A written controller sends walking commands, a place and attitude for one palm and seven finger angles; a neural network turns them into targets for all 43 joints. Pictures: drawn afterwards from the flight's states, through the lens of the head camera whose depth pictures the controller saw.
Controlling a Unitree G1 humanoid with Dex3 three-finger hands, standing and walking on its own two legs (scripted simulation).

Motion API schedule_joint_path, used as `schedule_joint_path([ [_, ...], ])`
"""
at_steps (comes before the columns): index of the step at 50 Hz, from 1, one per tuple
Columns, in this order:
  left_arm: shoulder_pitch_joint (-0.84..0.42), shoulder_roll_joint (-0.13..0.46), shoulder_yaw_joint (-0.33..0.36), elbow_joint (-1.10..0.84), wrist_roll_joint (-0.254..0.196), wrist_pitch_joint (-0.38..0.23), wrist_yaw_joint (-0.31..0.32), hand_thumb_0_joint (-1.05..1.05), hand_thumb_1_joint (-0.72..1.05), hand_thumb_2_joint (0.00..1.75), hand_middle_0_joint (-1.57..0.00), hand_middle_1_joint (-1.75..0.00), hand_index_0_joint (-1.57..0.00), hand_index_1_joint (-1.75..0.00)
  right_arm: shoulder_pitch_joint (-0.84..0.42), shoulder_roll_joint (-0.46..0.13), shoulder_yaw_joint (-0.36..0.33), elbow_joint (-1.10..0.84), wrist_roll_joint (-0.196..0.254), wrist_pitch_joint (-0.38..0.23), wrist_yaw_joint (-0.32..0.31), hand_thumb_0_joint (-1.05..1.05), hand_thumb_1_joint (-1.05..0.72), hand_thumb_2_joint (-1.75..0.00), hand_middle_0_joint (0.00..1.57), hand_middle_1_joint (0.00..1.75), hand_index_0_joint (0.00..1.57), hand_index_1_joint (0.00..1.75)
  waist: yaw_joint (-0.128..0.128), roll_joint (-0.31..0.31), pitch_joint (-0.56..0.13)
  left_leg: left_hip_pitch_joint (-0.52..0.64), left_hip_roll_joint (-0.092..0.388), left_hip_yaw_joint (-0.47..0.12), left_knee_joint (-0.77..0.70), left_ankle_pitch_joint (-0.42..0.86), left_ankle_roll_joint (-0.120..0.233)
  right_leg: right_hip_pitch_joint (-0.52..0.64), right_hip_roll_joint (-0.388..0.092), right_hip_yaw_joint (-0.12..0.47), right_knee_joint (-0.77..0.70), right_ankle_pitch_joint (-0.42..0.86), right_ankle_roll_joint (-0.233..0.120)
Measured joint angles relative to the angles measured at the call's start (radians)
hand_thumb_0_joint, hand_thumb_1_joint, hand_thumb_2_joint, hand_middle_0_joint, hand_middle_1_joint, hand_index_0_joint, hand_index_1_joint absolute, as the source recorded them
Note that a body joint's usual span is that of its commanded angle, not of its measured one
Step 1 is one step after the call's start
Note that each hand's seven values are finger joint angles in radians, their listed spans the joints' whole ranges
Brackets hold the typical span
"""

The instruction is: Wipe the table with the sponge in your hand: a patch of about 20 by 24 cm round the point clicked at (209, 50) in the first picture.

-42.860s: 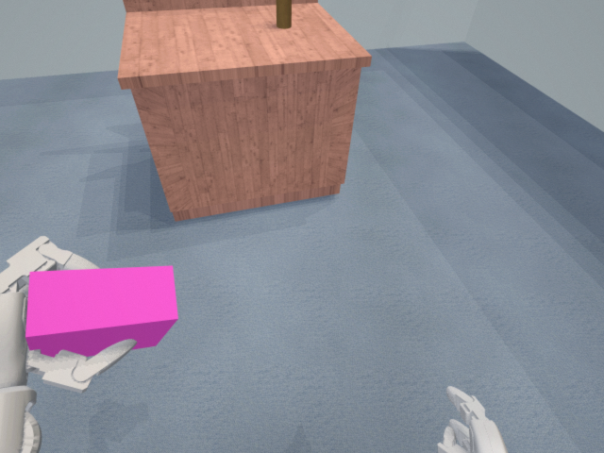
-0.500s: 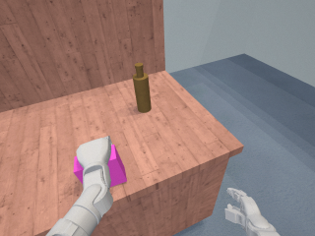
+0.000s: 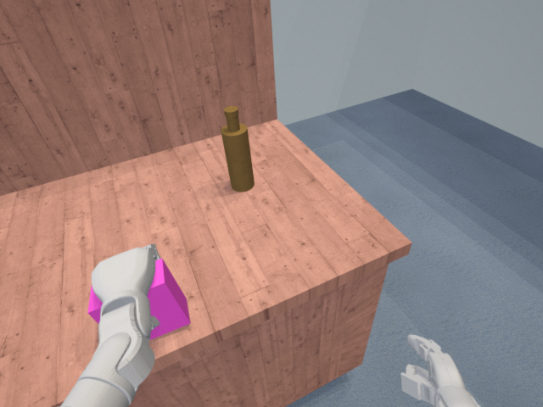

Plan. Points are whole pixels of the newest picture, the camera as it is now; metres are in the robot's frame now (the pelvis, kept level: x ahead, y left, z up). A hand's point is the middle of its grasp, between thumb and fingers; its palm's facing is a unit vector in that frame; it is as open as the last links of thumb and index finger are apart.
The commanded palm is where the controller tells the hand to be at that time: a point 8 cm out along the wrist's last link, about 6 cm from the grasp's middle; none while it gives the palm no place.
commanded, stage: wipe forward along the middle lane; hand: left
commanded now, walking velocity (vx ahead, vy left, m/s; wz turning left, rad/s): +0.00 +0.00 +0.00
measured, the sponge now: (147, 311) +0.27 +0.25 -0.01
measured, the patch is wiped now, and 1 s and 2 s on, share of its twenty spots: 1.00 1.00 1.00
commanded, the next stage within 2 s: slide back across to the first lane in 1.70 s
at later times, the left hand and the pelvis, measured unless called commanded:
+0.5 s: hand (131, 282) +0.30 +0.28 +0.03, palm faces -0.07 -0.07 -0.99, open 9.9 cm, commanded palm +0.29 +0.28 +0.07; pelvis -0.01 +0.01 +0.00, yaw +2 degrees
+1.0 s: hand (130, 258) +0.35 +0.30 +0.03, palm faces -0.12 -0.01 -0.99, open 9.9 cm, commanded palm +0.34 +0.31 +0.07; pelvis -0.02 +0.00 -0.01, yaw +2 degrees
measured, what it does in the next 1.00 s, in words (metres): stands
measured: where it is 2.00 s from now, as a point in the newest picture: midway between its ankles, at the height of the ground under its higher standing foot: outside the picture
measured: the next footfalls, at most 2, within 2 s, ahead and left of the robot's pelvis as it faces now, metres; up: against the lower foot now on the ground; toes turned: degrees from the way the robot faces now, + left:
none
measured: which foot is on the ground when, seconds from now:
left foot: down 0.00-1.00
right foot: down 0.00-1.00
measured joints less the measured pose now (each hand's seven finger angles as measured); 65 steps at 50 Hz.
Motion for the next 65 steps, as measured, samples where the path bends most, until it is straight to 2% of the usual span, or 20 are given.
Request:
schedule_joint_path([
  [8, 0.002, 0.015, 0.020, 0.017, 0.007, -0.041, -0.010, -0.01, -0.48, 1.06, -0.73, -1.37, -0.74, -1.39, 0.014, -0.002, -0.005, 0.004, -0.003, -0.019, -0.012, 0.01, -0.90, -0.89, 0.20, 0.30, 0.20, 0.30, 0.004, 0.004, 0.002, -0.013, -0.003, -0.009, 0.008, -0.001, 0.002, -0.007, -0.002, -0.006, 0.000, 0.001, 0.004],
  [13, -0.065, 0.008, 0.005, 0.091, 0.029, -0.050, -0.027, -0.02, -0.49, 1.07, -0.74, -1.36, -0.75, -1.37, 0.016, -0.001, -0.006, 0.014, -0.003, -0.026, -0.025, 0.01, -0.90, -0.89, 0.20, 0.30, 0.20, 0.30, 0.008, 0.003, 0.006, -0.034, -0.009, -0.020, 0.013, 0.004, 0.003, -0.023, -0.007, -0.018, 0.000, 0.003, 0.007],
  [23, -0.187, 0.013, 0.043, 0.244, 0.038, -0.109, -0.008, -0.02, -0.51, 1.08, -0.77, -1.33, -0.78, -1.34, 0.042, 0.010, -0.008, 0.022, 0.000, -0.030, -0.026, 0.01, -0.90, -0.89, 0.20, 0.30, 0.20, 0.30, 0.006, 0.005, -0.012, -0.101, -0.015, -0.029, 0.038, 0.004, 0.002, -0.090, -0.013, -0.029, 0.029, -0.002, 0.009],
  [33, -0.312, 0.034, 0.059, 0.406, 0.049, -0.159, 0.013, -0.01, -0.54, 1.10, -0.78, -1.32, -0.79, -1.33, 0.081, 0.001, -0.011, 0.033, 0.004, -0.026, -0.029, 0.01, -0.90, -0.89, 0.20, 0.30, 0.20, 0.30, -0.016, 0.002, -0.018, -0.172, -0.015, -0.043, 0.085, -0.003, 0.007, -0.153, -0.011, -0.048, 0.064, -0.007, 0.007],
  [47, -0.480, 0.115, 0.130, 0.652, 0.051, -0.257, 0.044, 0.00, -0.54, 1.10, -0.78, -1.32, -0.79, -1.34, 0.156, -0.018, -0.024, 0.041, 0.008, -0.027, -0.019, 0.01, -0.90, -0.89, 0.20, 0.30, 0.20, 0.30, -0.063, 0.000, -0.033, -0.285, -0.004, -0.047, 0.147, -0.019, 0.016, -0.259, 0.007, -0.050, 0.102, 0.000, -0.001],
  [65, -0.598, 0.188, 0.189, 0.801, 0.069, -0.299, 0.058, 0.01, -0.54, 1.10, -0.78, -1.32, -0.80, -1.34, 0.193, -0.021, -0.021, 0.047, 0.007, -0.039, 0.002, 0.01, -0.90, -0.89, 0.20, 0.30, 0.20, 0.30, -0.099, -0.004, -0.049, -0.372, 0.005, -0.048, 0.188, -0.033, 0.019, -0.338, 0.022, -0.044, 0.119, 0.001, 0.003],
])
